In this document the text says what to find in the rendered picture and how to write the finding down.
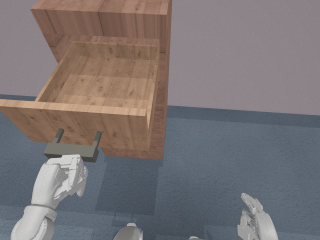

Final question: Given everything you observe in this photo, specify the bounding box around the left robot forearm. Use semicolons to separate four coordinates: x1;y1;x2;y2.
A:
10;204;58;240

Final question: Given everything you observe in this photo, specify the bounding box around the right robot hand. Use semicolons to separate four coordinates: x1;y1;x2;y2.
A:
237;193;278;240

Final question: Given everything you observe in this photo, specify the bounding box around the left robot thigh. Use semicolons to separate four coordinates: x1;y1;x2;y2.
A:
113;226;143;240

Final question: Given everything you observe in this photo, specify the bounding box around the handle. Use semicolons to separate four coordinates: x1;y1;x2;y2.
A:
43;128;102;163

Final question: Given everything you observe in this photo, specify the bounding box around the left robot hand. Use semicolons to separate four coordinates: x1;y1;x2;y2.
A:
31;154;89;209

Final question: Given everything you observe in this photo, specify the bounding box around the drawer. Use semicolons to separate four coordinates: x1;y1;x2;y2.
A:
0;41;160;151

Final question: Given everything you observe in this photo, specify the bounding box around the cabinet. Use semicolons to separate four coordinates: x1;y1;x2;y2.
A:
30;0;173;161

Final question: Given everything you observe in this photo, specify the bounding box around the left robot shin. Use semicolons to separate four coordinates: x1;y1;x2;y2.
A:
127;223;137;227

